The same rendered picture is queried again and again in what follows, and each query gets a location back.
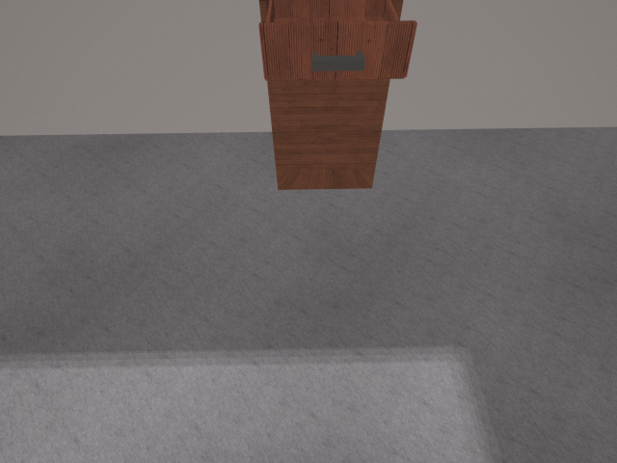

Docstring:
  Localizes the handle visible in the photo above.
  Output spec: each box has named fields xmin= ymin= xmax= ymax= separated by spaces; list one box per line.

xmin=312 ymin=51 xmax=365 ymax=71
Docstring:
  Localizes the cabinet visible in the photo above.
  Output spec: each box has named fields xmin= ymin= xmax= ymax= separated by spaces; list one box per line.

xmin=259 ymin=0 xmax=403 ymax=190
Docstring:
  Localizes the drawer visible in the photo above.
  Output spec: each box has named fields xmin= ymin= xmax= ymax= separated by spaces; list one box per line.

xmin=258 ymin=0 xmax=417 ymax=81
